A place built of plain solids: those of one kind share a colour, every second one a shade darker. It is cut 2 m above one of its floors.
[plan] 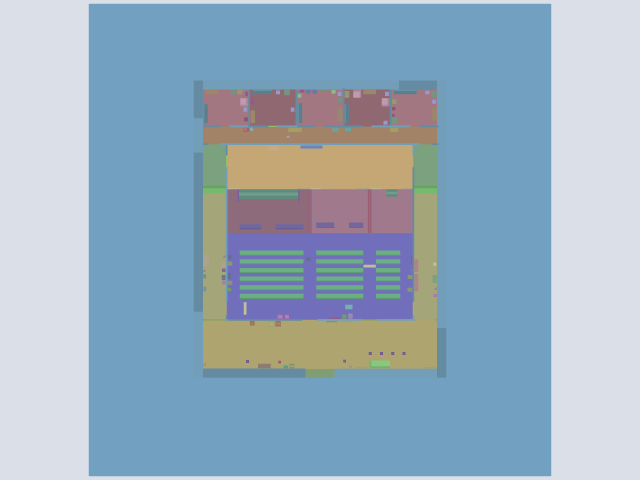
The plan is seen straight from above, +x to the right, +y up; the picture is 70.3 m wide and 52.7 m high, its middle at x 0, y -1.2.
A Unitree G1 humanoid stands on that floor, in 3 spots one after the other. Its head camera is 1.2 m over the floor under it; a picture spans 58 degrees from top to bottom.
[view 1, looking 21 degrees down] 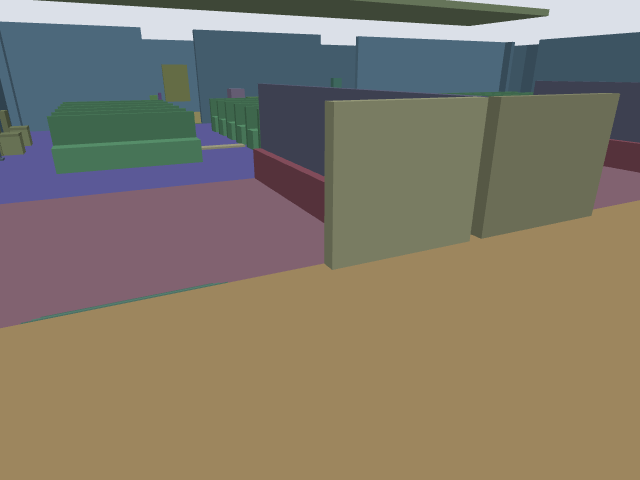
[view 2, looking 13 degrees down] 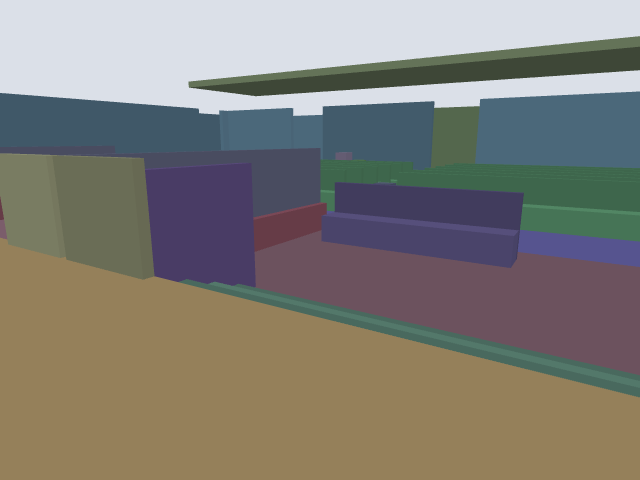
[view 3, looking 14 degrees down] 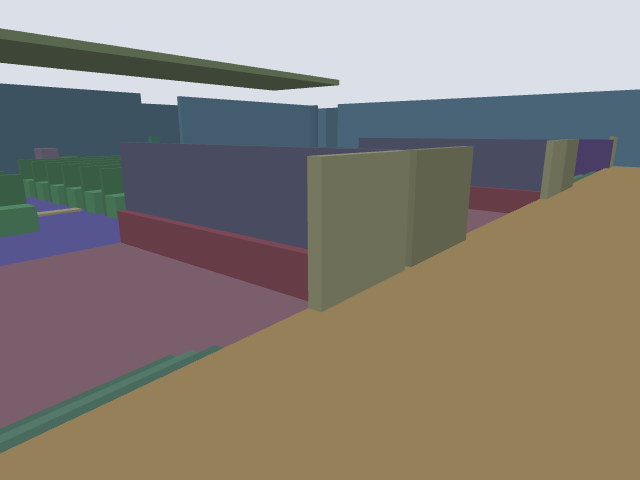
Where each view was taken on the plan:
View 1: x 7.90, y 6.77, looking -116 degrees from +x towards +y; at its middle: floor_lift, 4.77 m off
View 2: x -5.65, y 6.75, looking -58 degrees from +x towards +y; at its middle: floor_lift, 7.60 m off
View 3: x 8.85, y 6.22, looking -141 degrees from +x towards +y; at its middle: rail_end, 2.85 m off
